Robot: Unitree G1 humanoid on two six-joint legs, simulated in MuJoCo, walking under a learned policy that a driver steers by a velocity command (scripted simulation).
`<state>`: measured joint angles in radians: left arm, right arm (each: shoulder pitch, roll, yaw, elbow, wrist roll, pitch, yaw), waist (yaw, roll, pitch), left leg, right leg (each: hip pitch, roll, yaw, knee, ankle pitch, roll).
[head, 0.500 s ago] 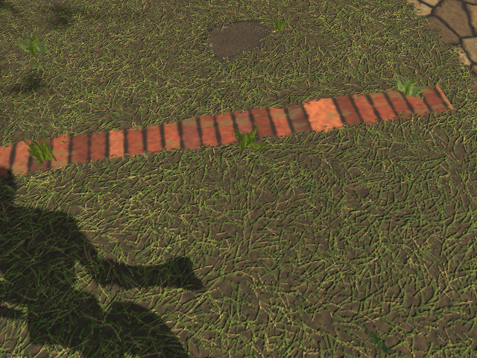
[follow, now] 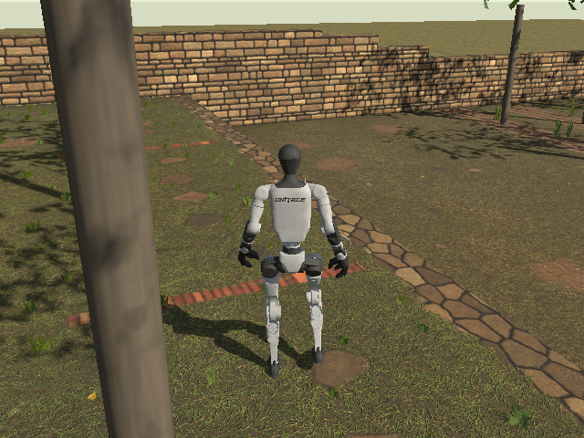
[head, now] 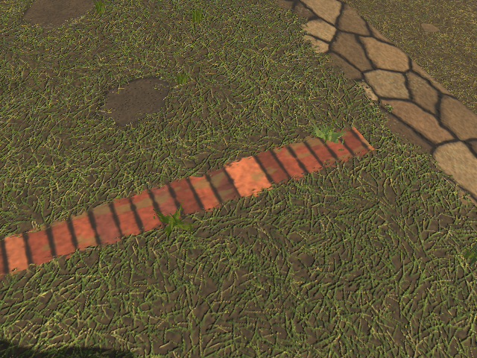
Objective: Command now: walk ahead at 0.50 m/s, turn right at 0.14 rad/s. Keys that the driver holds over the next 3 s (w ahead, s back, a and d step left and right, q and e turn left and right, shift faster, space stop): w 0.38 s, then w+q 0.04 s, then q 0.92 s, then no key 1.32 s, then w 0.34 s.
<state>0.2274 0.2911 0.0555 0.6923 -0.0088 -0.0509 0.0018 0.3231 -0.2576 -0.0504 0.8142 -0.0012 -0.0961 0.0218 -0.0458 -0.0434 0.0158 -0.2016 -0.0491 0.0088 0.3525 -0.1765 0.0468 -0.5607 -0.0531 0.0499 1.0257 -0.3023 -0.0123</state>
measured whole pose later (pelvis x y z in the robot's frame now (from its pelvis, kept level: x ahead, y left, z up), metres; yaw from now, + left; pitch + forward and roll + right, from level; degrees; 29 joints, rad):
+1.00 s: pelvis +0.41 -0.03 -0.01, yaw +16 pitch +3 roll -1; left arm 0.10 0.30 0.05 0.74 0.01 0.00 0.04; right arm 0.18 -0.30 -0.07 0.64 0.00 0.02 -0.01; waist -0.03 0.00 0.06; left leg -0.43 -0.09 -0.10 0.46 -0.08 0.06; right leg -0.53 0.00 0.09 0.94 -0.41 0.07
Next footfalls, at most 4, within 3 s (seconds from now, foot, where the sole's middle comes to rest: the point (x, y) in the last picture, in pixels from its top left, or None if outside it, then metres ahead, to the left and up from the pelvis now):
0.28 right None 0.31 -0.15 -0.78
0.76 left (207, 348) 0.52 0.07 -0.78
1.18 right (287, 334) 0.55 -0.16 -0.78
1.58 left None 0.40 0.06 -0.78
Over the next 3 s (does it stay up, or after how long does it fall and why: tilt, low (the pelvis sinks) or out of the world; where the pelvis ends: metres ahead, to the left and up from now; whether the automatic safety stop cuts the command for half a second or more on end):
stays up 0.48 -0.01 -0.01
